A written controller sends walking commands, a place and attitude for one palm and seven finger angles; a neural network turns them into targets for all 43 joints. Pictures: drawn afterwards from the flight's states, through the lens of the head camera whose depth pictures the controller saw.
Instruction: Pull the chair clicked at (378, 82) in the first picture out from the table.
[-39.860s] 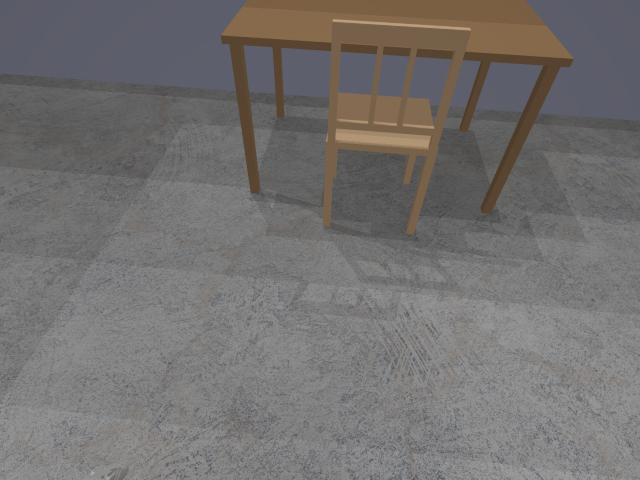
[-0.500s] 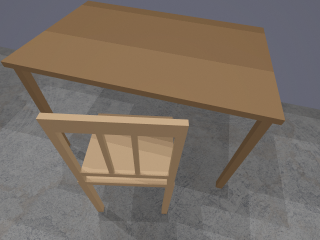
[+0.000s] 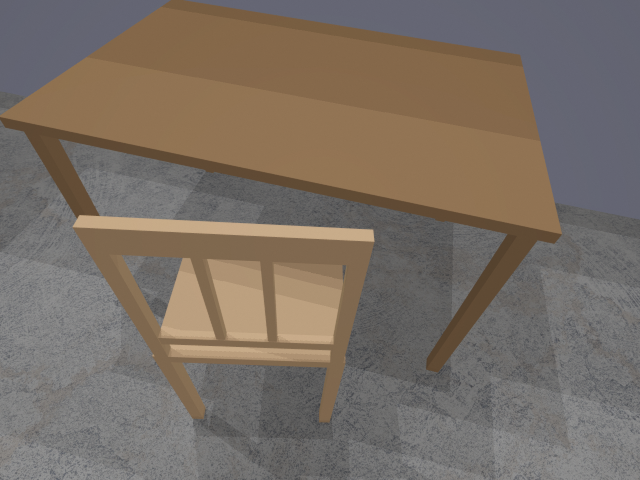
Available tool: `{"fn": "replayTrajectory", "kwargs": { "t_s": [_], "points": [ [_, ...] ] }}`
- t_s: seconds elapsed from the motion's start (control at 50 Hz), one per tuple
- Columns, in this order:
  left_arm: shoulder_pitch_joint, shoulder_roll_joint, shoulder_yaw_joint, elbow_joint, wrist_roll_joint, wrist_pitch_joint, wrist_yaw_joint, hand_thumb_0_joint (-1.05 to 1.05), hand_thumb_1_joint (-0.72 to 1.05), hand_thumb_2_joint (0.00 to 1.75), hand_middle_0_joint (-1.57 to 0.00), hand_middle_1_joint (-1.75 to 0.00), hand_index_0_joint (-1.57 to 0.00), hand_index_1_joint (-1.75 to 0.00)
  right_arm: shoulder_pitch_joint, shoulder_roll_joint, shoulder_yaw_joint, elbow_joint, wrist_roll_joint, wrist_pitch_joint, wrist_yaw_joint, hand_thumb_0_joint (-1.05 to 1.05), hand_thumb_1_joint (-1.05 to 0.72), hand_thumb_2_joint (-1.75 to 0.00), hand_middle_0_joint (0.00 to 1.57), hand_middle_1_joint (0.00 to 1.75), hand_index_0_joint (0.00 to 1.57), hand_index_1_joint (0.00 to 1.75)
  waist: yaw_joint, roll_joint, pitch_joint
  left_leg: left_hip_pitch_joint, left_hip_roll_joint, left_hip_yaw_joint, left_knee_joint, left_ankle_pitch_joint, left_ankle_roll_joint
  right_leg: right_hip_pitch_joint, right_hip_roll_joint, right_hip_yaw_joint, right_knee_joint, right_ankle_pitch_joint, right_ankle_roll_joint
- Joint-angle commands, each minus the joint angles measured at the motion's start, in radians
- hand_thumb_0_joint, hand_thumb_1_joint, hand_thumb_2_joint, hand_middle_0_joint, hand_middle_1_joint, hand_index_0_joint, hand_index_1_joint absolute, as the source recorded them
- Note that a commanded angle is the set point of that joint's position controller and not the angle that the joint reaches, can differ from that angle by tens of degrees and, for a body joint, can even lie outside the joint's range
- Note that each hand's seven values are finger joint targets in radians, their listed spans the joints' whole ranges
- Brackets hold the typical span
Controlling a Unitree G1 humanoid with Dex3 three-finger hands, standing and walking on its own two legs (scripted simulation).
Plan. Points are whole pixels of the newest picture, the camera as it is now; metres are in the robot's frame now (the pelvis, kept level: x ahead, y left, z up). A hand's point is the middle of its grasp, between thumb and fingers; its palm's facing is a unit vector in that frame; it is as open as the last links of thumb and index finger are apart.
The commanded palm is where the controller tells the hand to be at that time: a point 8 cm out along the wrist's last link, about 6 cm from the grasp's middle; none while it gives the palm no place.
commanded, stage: come to a stop and stand still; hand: left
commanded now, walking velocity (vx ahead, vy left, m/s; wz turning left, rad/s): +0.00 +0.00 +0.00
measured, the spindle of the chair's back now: (211, 300) +0.41 +0.21 -0.11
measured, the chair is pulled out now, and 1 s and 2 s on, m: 0.11 0.11 0.11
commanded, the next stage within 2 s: look again from close up in 0.58 s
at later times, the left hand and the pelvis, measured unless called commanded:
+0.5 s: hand out of the picture +0.07 +0.21 -0.18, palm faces +0.03 -0.97 -0.22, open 7.4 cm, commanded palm none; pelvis +0.04 +0.03 -0.01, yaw +1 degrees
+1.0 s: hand out of the picture +0.03 +0.19 -0.18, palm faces +0.02 -0.98 -0.19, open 7.4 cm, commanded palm none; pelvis +0.03 +0.02 +0.00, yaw +1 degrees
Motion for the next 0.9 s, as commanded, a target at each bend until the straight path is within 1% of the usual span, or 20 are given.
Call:
{"fn": "replayTrajectory", "kwargs": {
  "t_s": [0.0,0.02,0.04,0.06,0.08,0.1,0.12,0.14,0.16,0.24,0.3,0.34,0.38,0.4,0.46,0.54,0.58,0.7,0.78,0.88],
  "points": [
    [0.065,0.156,0.023,-0.022,0.001,-0.032,0.018,0.00,0.90,0.90,-0.20,-0.30,-0.20,-0.30,-0.017,-0.108,0.001,-0.126,-0.006,-0.008,0.010,0.00,-0.90,-0.90,0.20,0.30,0.20,0.30,0.001,0.115,-0.001,-0.067,0.018,-0.086,0.019,-0.132,-0.026,-0.028,-0.136,0.137,-0.094,-0.224,-0.079],
    [0.021,0.172,0.031,-0.043,-0.002,-0.038,0.007,0.00,0.90,0.90,-0.20,-0.30,-0.20,-0.30,0.006,-0.119,-0.006,-0.125,-0.017,0.000,0.015,0.00,-0.90,-0.90,0.20,0.30,0.20,0.30,-0.010,0.093,-0.037,-0.039,0.012,-0.090,0.033,-0.109,-0.016,-0.055,-0.136,0.142,-0.084,-0.262,-0.094],
    [0.001,0.151,0.031,-0.053,0.000,-0.036,0.005,0.00,0.90,0.90,-0.20,-0.30,-0.20,-0.30,0.042,-0.117,-0.009,-0.133,-0.016,-0.006,0.012,0.00,-0.90,-0.90,0.20,0.30,0.20,0.30,-0.031,0.068,-0.040,-0.032,0.025,-0.109,0.011,-0.089,-0.008,-0.083,-0.124,0.113,-0.056,-0.252,-0.086],
    [-0.002,0.118,0.023,-0.046,-0.002,-0.040,0.004,0.00,0.90,0.90,-0.20,-0.30,-0.20,-0.30,0.046,-0.117,-0.007,-0.126,-0.013,-0.014,0.010,0.00,-0.90,-0.90,0.20,0.30,0.20,0.30,-0.030,0.093,-0.012,-0.035,0.049,-0.141,-0.021,-0.014,0.002,-0.091,-0.097,0.084,-0.021,-0.160,-0.075],
    [0.012,0.093,0.017,-0.040,-0.001,-0.042,0.006,0.00,0.90,0.90,-0.20,-0.30,-0.20,-0.30,0.055,-0.118,-0.004,-0.122,-0.008,-0.024,0.007,0.00,-0.90,-0.90,0.20,0.30,0.20,0.30,-0.022,0.102,-0.010,-0.040,0.077,-0.173,-0.044,0.078,0.015,-0.058,-0.073,0.052,0.012,-0.055,-0.063],
    [0.027,0.077,0.013,-0.027,-0.002,-0.043,0.008,0.00,0.90,0.90,-0.20,-0.30,-0.20,-0.30,0.062,-0.125,-0.001,-0.118,-0.005,-0.032,0.002,0.00,-0.90,-0.90,0.20,0.30,0.20,0.30,-0.013,0.113,-0.020,-0.036,0.097,-0.185,-0.050,0.198,0.026,-0.014,-0.063,0.026,0.036,0.019,-0.057],
    [0.032,0.073,0.012,-0.021,-0.005,-0.041,0.008,0.00,0.90,0.90,-0.20,-0.30,-0.20,-0.30,0.058,-0.127,0.001,-0.115,-0.006,-0.036,-0.002,0.00,-0.90,-0.90,0.20,0.30,0.20,0.30,-0.001,0.121,-0.024,-0.035,0.102,-0.193,-0.057,0.280,0.031,0.016,-0.059,0.019,0.046,0.054,-0.054],
    [0.040,0.064,0.011,-0.012,-0.006,-0.040,0.011,0.00,0.90,0.90,-0.20,-0.30,-0.20,-0.30,0.058,-0.135,0.000,-0.112,-0.005,-0.038,-0.006,0.00,-0.90,-0.90,0.20,0.30,0.20,0.30,0.000,0.079,-0.012,-0.023,0.105,-0.187,-0.046,0.347,0.030,0.024,-0.059,0.016,0.052,0.081,-0.051],
    [0.046,0.060,0.011,-0.007,-0.007,-0.038,0.013,0.00,0.90,0.90,-0.20,-0.30,-0.20,-0.30,0.061,-0.141,-0.001,-0.108,-0.005,-0.040,-0.009,0.00,-0.90,-0.90,0.20,0.30,0.20,0.30,0.000,0.057,-0.015,-0.004,0.102,-0.178,-0.040,0.379,0.027,0.032,-0.065,0.020,0.050,0.100,-0.050],
    [0.033,0.073,0.016,-0.008,-0.007,-0.028,0.014,0.00,0.90,0.90,-0.20,-0.30,-0.20,-0.30,0.041,-0.146,-0.002,-0.092,-0.003,-0.034,-0.012,0.00,-0.90,-0.90,0.20,0.30,0.20,0.30,-0.002,0.043,0.034,0.013,0.087,-0.164,-0.063,0.343,0.022,0.022,-0.074,0.030,0.036,0.118,-0.044],
    [0.025,0.081,0.021,-0.011,-0.006,-0.023,0.017,0.00,0.90,0.90,-0.20,-0.30,-0.20,-0.30,0.037,-0.152,-0.004,-0.084,-0.003,-0.033,-0.014,0.00,-0.90,-0.90,0.20,0.30,0.20,0.30,-0.004,0.034,0.028,0.043,0.085,-0.157,-0.074,0.384,0.021,0.035,-0.077,0.026,0.038,0.142,-0.038],
    [0.023,0.089,0.023,-0.015,-0.007,-0.020,0.016,0.00,0.90,0.90,-0.20,-0.30,-0.20,-0.30,0.019,-0.158,-0.004,-0.082,-0.004,-0.034,-0.015,0.00,-0.90,-0.90,0.20,0.30,0.20,0.30,0.002,0.061,0.022,0.063,0.085,-0.154,-0.077,0.414,0.023,0.041,-0.080,0.024,0.036,0.156,-0.035],
    [0.016,0.096,0.026,-0.017,-0.006,-0.018,0.016,0.00,0.90,0.90,-0.20,-0.30,-0.20,-0.30,0.016,-0.162,-0.005,-0.083,-0.003,-0.033,-0.016,0.00,-0.90,-0.90,0.20,0.30,0.20,0.30,0.000,0.041,0.013,0.075,0.083,-0.148,-0.080,0.427,0.019,0.054,-0.083,0.026,0.034,0.180,-0.034],
    [0.014,0.099,0.026,-0.017,-0.005,-0.018,0.016,0.00,0.90,0.90,-0.20,-0.30,-0.20,-0.30,0.008,-0.166,-0.006,-0.083,-0.003,-0.033,-0.017,0.00,-0.90,-0.90,0.20,0.30,0.20,0.30,0.001,0.049,0.006,0.091,0.082,-0.144,-0.077,0.446,0.019,0.057,-0.086,0.026,0.033,0.198,-0.032],
    [0.004,0.107,0.027,-0.020,-0.006,-0.013,0.015,0.00,0.90,0.90,-0.20,-0.30,-0.20,-0.30,-0.008,-0.170,-0.007,-0.082,-0.004,-0.030,-0.017,0.00,-0.90,-0.90,0.20,0.30,0.20,0.30,0.002,0.067,0.019,0.096,0.083,-0.139,-0.087,0.439,0.018,0.053,-0.086,0.027,0.023,0.190,-0.029],
    [-0.001,0.112,0.028,-0.020,-0.006,-0.011,0.014,0.00,0.90,0.90,-0.20,-0.30,-0.20,-0.30,-0.018,-0.176,-0.008,-0.080,-0.003,-0.029,-0.019,0.00,-0.90,-0.90,0.20,0.30,0.20,0.30,0.003,0.070,0.009,0.118,0.087,-0.134,-0.092,0.461,0.018,0.058,-0.088,0.024,0.014,0.199,-0.025],
    [0.000,0.113,0.027,-0.019,-0.004,-0.011,0.014,0.00,0.90,0.90,-0.20,-0.30,-0.20,-0.30,-0.025,-0.173,-0.007,-0.077,-0.003,-0.028,-0.019,0.00,-0.90,-0.90,0.20,0.30,0.20,0.30,0.003,0.045,0.011,0.122,0.085,-0.131,-0.094,0.438,0.018,0.060,-0.093,0.035,0.004,0.219,-0.025],
    [0.003,0.117,0.025,-0.013,-0.004,-0.016,0.011,0.00,0.90,0.90,-0.20,-0.30,-0.20,-0.30,-0.033,-0.167,-0.007,-0.065,0.000,-0.028,-0.015,0.00,-0.90,-0.90,0.20,0.30,0.20,0.30,0.003,0.027,0.011,0.123,0.080,-0.125,-0.106,0.359,0.017,0.064,-0.102,0.047,-0.024,0.237,-0.025],
    [0.005,0.118,0.023,-0.009,-0.004,-0.017,0.010,0.00,0.90,0.90,-0.20,-0.30,-0.20,-0.30,-0.034,-0.161,-0.006,-0.053,0.001,-0.028,-0.015,0.00,-0.90,-0.90,0.20,0.30,0.20,0.30,0.003,0.041,0.018,0.121,0.081,-0.121,-0.116,0.328,0.016,0.062,-0.102,0.052,-0.039,0.226,-0.026],
    [0.015,0.115,0.020,0.004,-0.004,-0.020,0.009,0.00,0.90,0.90,-0.20,-0.30,-0.20,-0.30,-0.028,-0.151,-0.006,-0.035,0.003,-0.028,-0.013,0.00,-0.90,-0.90,0.20,0.30,0.20,0.30,0.004,0.031,0.024,0.113,0.080,-0.122,-0.123,0.285,0.014,0.061,-0.102,0.058,-0.056,0.209,-0.027]
  ]
}}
